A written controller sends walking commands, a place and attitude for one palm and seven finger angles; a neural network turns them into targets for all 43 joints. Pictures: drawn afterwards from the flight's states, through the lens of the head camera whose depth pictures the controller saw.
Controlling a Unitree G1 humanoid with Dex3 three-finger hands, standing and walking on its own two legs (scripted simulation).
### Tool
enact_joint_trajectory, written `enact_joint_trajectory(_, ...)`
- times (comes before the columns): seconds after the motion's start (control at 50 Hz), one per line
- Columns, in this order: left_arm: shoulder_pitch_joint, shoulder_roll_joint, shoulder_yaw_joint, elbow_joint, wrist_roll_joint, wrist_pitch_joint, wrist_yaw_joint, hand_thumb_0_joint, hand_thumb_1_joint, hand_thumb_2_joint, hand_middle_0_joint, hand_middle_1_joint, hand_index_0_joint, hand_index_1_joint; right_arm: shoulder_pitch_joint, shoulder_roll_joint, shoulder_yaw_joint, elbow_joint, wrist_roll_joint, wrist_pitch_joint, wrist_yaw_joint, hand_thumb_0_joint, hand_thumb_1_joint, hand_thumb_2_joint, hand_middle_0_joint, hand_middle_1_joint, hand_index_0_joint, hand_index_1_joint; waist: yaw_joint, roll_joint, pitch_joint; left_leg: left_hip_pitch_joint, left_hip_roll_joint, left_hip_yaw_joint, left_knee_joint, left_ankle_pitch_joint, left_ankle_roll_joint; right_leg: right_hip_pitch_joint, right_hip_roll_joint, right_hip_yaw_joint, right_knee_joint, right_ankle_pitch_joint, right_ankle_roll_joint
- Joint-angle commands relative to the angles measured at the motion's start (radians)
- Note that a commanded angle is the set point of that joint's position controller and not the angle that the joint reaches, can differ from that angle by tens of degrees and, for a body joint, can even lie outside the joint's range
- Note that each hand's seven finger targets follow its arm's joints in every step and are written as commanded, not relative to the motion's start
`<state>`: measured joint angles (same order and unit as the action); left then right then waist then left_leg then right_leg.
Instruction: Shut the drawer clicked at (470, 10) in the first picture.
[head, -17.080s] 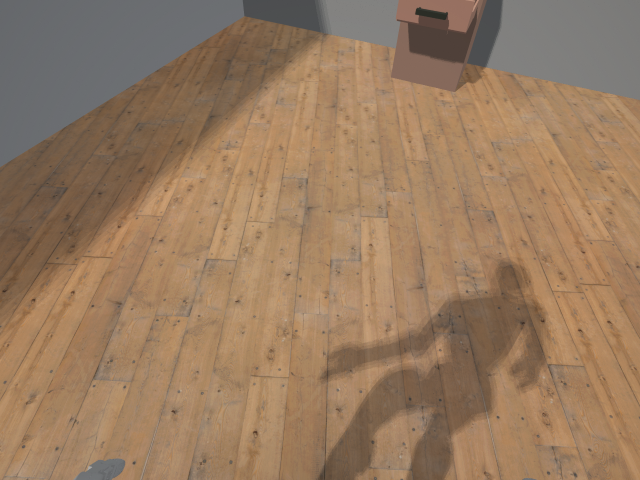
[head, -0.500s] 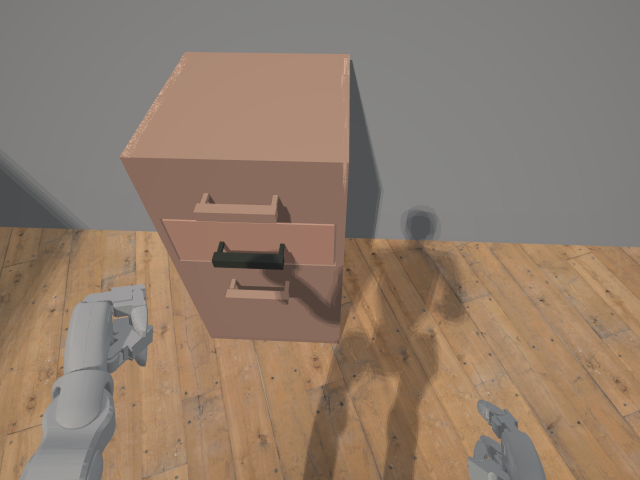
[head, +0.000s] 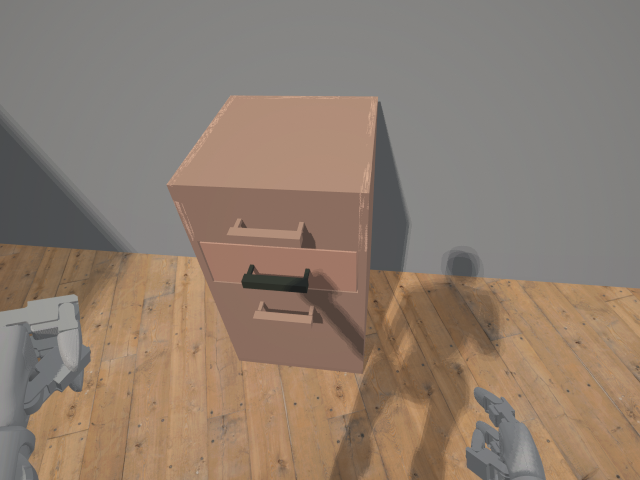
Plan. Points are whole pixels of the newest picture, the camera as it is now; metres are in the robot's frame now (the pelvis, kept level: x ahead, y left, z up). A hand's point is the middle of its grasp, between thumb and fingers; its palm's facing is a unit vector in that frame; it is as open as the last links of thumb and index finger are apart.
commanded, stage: draw the hand back to the body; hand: left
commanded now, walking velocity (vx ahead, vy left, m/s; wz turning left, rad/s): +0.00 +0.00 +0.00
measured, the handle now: (277, 276) +0.62 +0.21 -0.25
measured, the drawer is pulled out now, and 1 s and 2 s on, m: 0.00 0.00 0.00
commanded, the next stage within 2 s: step back with the hand held close in 0.02 s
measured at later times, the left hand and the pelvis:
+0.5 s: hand (93, 370) +0.17 +0.23 +0.15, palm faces +0.29 -0.81 -0.51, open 3.3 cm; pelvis -0.03 +0.00 +0.00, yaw -1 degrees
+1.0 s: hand (22, 434) +0.11 +0.26 +0.16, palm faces +0.37 -0.80 -0.48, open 3.3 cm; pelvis -0.09 +0.02 -0.01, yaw +0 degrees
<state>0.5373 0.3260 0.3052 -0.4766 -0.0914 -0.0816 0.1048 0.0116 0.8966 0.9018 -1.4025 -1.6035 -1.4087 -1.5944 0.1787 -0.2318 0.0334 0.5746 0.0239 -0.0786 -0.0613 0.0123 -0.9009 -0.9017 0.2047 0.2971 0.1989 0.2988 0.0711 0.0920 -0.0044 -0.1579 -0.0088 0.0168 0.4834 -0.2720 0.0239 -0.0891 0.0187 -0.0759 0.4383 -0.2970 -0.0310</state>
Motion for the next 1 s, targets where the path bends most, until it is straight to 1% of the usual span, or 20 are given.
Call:
enact_joint_trajectory(0.0,-0.102,0.19,0.094,-0.196,-0.001,-0.065,0.012,0.0,0.9,0.9,-1.4,-1.6,-1.4,-1.6,-0.123,-0.092,-0.039,-0.165,-0.002,-0.067,-0.02,0.0,-0.9,-0.9,0.2,0.3,0.2,0.3,-0.021,-0.039,-0.043,0.06,0.023,-0.031,-0.054,0.136,0.014,-0.077,-0.035,0.069,-0.095,0.165,0.013)
enact_joint_trajectory(0.08,-0.078,0.195,0.098,-0.244,0.002,-0.073,0.021,0.0,0.9,0.9,-1.4,-1.6,-1.4,-1.6,-0.121,-0.084,-0.034,-0.163,-0.004,-0.094,-0.022,0.0,-0.9,-0.9,0.2,0.3,0.2,0.3,-0.013,-0.006,-0.074,0.064,0.02,-0.026,-0.046,0.189,0.013,-0.048,-0.041,0.071,-0.079,0.235,0.009)
enact_joint_trajectory(0.12,-0.068,0.189,0.101,-0.215,0.0,-0.072,0.019,0.0,0.9,0.9,-1.4,-1.6,-1.4,-1.6,-0.124,-0.08,-0.033,-0.158,-0.005,-0.101,-0.021,0.0,-0.9,-0.9,0.2,0.3,0.2,0.3,-0.014,-0.026,-0.025,0.046,0.022,-0.029,-0.051,0.179,0.011,-0.061,-0.038,0.07,-0.09,0.222,0.009)
enact_joint_trajectory(0.14,-0.202,0.321,0.25,-0.293,0.009,-0.128,0.028,0.0,0.9,0.9,-1.4,-1.6,-1.4,-1.6,-0.083,-0.109,-0.049,-0.178,-0.009,-0.076,-0.012,0.0,-0.9,-0.9,0.2,0.3,0.2,0.3,-0.056,-0.094,0.057,-0.044,0.039,-0.056,-0.008,0.111,0.029,-0.148,-0.11,0.203,-0.163,0.248,0.012)
enact_joint_trajectory(0.16,-0.1,0.233,0.19,-0.156,0.016,-0.138,0.021,0.0,0.9,0.9,-1.4,-1.6,-1.4,-1.6,-0.074,-0.09,-0.052,-0.143,-0.013,-0.06,-0.009,0.0,-0.9,-0.9,0.2,0.3,0.2,0.3,-0.069,-0.15,0.061,-0.032,0.035,-0.059,0.031,0.102,0.026,-0.18,-0.142,0.209,-0.176,0.237,0.001)
enact_joint_trajectory(0.18,-0.032,0.19,0.155,-0.121,0.022,-0.143,0.018,0.0,0.9,0.9,-1.4,-1.6,-1.4,-1.6,-0.082,-0.089,-0.059,-0.146,-0.013,-0.047,-0.006,0.0,-0.9,-0.9,0.2,0.3,0.2,0.3,-0.071,-0.155,0.05,-0.03,0.038,-0.054,0.043,0.11,0.023,-0.19,-0.157,0.214,-0.174,0.251,0.001)
enact_joint_trajectory(0.2,-0.029,0.181,0.145,-0.159,0.024,-0.16,0.014,0.0,0.9,0.9,-1.4,-1.6,-1.4,-1.6,-0.09,-0.096,-0.066,-0.155,-0.014,-0.042,-0.003,0.0,-0.9,-0.9,0.2,0.3,0.2,0.3,-0.07,-0.101,0.03,-0.024,0.038,-0.052,0.033,0.132,0.022,-0.185,-0.158,0.199,-0.157,0.288,-0.002)
enact_joint_trajectory(0.26,0.064,0.168,0.135,-0.178,0.026,-0.182,0.015,0.0,0.9,0.9,-1.4,-1.6,-1.4,-1.6,-0.09,-0.113,-0.077,-0.159,-0.017,-0.02,0.002,0.0,-0.9,-0.9,0.2,0.3,0.2,0.3,-0.066,-0.023,-0.067,-0.03,0.061,-0.059,-0.027,0.241,0.029,-0.102,-0.126,0.139,-0.075,0.33,0.018)
enact_joint_trajectory(0.3,0.096,0.187,0.154,-0.194,0.023,-0.185,0.02,0.0,0.9,0.9,-1.4,-1.6,-1.4,-1.6,-0.102,-0.111,-0.082,-0.168,-0.016,-0.009,-0.002,0.0,-0.9,-0.9,0.2,0.3,0.2,0.3,-0.061,-0.038,-0.1,-0.035,0.072,-0.07,-0.045,0.317,0.03,-0.075,-0.106,0.111,-0.045,0.359,0.026)
enact_joint_trajectory(0.32,0.112,0.2,0.172,-0.195,0.022,-0.185,0.025,0.0,0.9,0.9,-1.4,-1.6,-1.4,-1.6,-0.102,-0.107,-0.083,-0.171,-0.015,-0.002,-0.004,0.0,-0.9,-0.9,0.2,0.3,0.2,0.3,-0.059,-0.067,-0.122,-0.041,0.075,-0.071,-0.044,0.337,0.03,-0.061,-0.102,0.107,-0.037,0.368,0.03)
enact_joint_trajectory(0.36,0.121,0.21,0.18,-0.22,0.019,-0.186,0.03,0.0,0.9,0.9,-1.4,-1.6,-1.4,-1.6,-0.103,-0.109,-0.088,-0.178,-0.013,0.008,-0.007,0.0,-0.9,-0.9,0.2,0.3,0.2,0.3,-0.061,-0.082,-0.143,-0.051,0.078,-0.075,-0.038,0.362,0.029,-0.049,-0.101,0.111,-0.025,0.394,0.032)
enact_joint_trajectory(0.4,0.123,0.228,0.192,-0.243,0.016,-0.19,0.037,0.0,0.9,0.9,-1.4,-1.6,-1.4,-1.6,-0.103,-0.112,-0.091,-0.182,-0.013,0.012,-0.014,0.0,-0.9,-0.9,0.2,0.3,0.2,0.3,-0.062,-0.072,-0.151,-0.066,0.078,-0.077,-0.036,0.358,0.027,-0.05,-0.102,0.115,-0.022,0.393,0.03)
enact_joint_trajectory(0.48,0.139,0.225,0.189,-0.252,0.015,-0.192,0.047,0.0,0.9,0.9,-1.4,-1.6,-1.4,-1.6,-0.091,-0.113,-0.094,-0.182,-0.013,0.015,-0.018,0.0,-0.9,-0.9,0.2,0.3,0.2,0.3,-0.065,-0.065,-0.152,-0.099,0.084,-0.091,-0.047,0.343,0.028,-0.055,-0.089,0.109,-0.007,0.351,0.033)
enact_joint_trajectory(0.52,0.134,0.219,0.18,-0.252,0.016,-0.192,0.05,0.0,0.9,0.9,-1.4,-1.6,-1.4,-1.6,-0.087,-0.113,-0.095,-0.179,-0.013,0.011,-0.02,0.0,-0.9,-0.9,0.2,0.3,0.2,0.3,-0.068,-0.059,-0.136,-0.12,0.085,-0.099,-0.056,0.294,0.028,-0.072,-0.083,0.109,-0.012,0.302,0.032)
enact_joint_trajectory(0.6,0.123,0.223,0.174,-0.28,0.023,-0.201,0.056,0.0,0.9,0.9,-1.4,-1.6,-1.4,-1.6,-0.086,-0.124,-0.097,-0.182,-0.016,-0.001,-0.021,0.0,-0.9,-0.9,0.2,0.3,0.2,0.3,-0.074,-0.026,-0.114,-0.195,0.097,-0.124,-0.102,0.119,0.037,-0.078,-0.067,0.115,-0.008,0.195,0.032)
enact_joint_trajectory(0.62,0.124,0.22,0.175,-0.27,0.025,-0.202,0.058,0.0,0.9,0.9,-1.4,-1.6,-1.4,-1.6,-0.079,-0.121,-0.094,-0.179,-0.015,-0.003,-0.021,0.0,-0.9,-0.9,0.2,0.3,0.2,0.3,-0.075,-0.034,-0.104,-0.219,0.097,-0.132,-0.116,0.074,0.037,-0.074,-0.06,0.111,-0.004,0.167,0.032)
enact_joint_trajectory(0.74,0.105,0.213,0.18,-0.272,0.041,-0.215,0.063,0.0,0.9,0.9,-1.4,-1.6,-1.4,-1.6,-0.077,-0.125,-0.088,-0.19,-0.018,-0.022,-0.021,0.0,-0.9,-0.9,0.2,0.3,0.2,0.3,-0.077,-0.018,-0.06,-0.41,0.121,-0.17,-0.174,-0.207,0.06,-0.016,-0.037,0.13,0.041,0.045,0.036)
enact_joint_trajectory(0.86,0.076,0.209,0.177,-0.312,0.051,-0.225,0.063,0.0,0.9,0.9,-1.4,-1.6,-1.4,-1.6,-0.065,-0.129,-0.087,-0.191,-0.024,-0.044,-0.017,0.0,-0.9,-0.9,0.2,0.3,0.2,0.3,-0.081,-0.003,-0.057,-0.469,0.132,-0.191,-0.169,-0.293,0.067,-0.022,-0.027,0.144,0.067,-0.024,0.034)
enact_joint_trajectory(0.9,0.07,0.226,0.195,-0.323,0.056,-0.226,0.065,0.0,0.9,0.9,-1.4,-1.6,-1.4,-1.6,-0.07,-0.13,-0.089,-0.192,-0.026,-0.051,-0.02,0.0,-0.9,-0.9,0.2,0.3,0.2,0.3,-0.08,-0.005,-0.062,-0.491,0.138,-0.203,-0.175,-0.32,0.07,-0.006,-0.018,0.15,0.079,-0.025,0.035)
enact_joint_trajectory(0.98,0.064,0.231,0.206,-0.329,0.059,-0.243,0.065,0.0,0.9,0.9,-1.4,-1.6,-1.4,-1.6,-0.059,-0.129,-0.093,-0.178,-0.029,-0.054,-0.015,0.0,-0.9,-0.9,0.2,0.3,0.2,0.3,-0.085,-0.027,-0.067,-0.483,0.111,-0.179,-0.112,-0.267,0.065,-0.042,-0.037,0.184,0.06,0.011,0.022)
